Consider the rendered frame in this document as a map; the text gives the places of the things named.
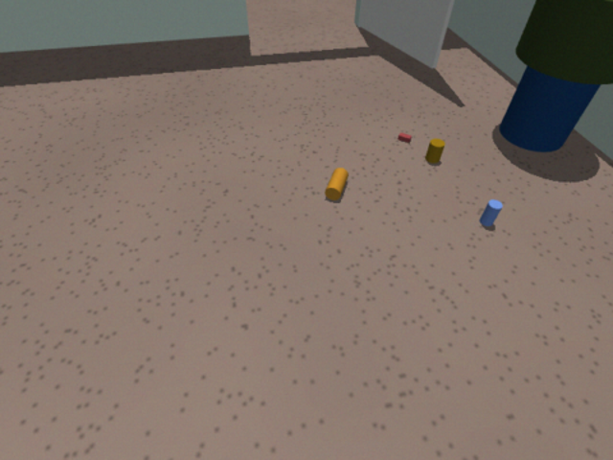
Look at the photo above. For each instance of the potted plant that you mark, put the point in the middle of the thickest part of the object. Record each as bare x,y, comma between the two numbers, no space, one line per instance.
568,47

